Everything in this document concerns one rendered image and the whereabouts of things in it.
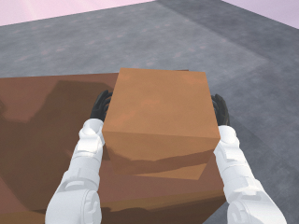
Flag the carton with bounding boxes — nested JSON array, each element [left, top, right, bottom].
[[101, 67, 221, 180]]

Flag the robot right hand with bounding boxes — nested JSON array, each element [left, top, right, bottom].
[[210, 93, 231, 127]]

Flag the robot left upper arm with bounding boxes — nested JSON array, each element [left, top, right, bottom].
[[46, 189, 102, 224]]

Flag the robot right upper arm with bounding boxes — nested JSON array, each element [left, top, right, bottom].
[[227, 199, 286, 224]]

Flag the robot right forearm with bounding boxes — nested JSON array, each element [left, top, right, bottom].
[[213, 125, 287, 224]]

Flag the robot left forearm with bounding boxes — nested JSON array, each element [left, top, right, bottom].
[[45, 119, 105, 224]]

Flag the robot left hand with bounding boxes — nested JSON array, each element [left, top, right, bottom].
[[90, 90, 113, 122]]

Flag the pedestal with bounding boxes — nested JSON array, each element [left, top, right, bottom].
[[0, 69, 227, 224]]

